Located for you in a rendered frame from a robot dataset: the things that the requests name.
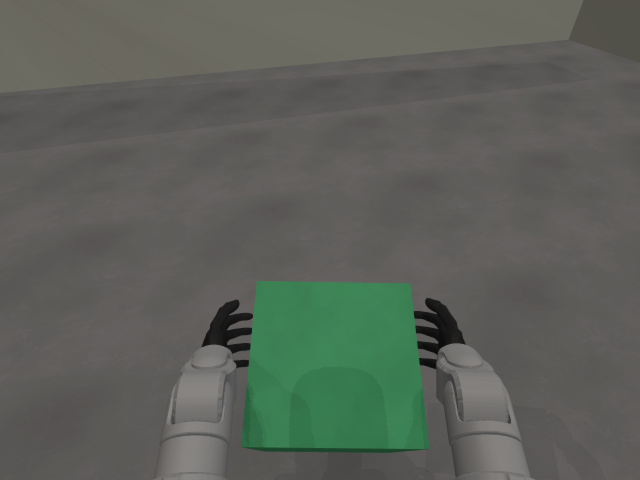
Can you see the robot left forearm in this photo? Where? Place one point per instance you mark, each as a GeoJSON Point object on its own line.
{"type": "Point", "coordinates": [197, 428]}

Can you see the carton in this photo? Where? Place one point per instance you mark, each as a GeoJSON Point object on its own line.
{"type": "Point", "coordinates": [334, 367]}

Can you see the left robot hand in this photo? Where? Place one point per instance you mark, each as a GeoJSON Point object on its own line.
{"type": "Point", "coordinates": [217, 334]}

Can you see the right robot hand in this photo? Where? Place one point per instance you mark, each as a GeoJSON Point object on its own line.
{"type": "Point", "coordinates": [447, 332]}

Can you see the robot right forearm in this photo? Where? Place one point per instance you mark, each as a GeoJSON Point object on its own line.
{"type": "Point", "coordinates": [481, 424]}

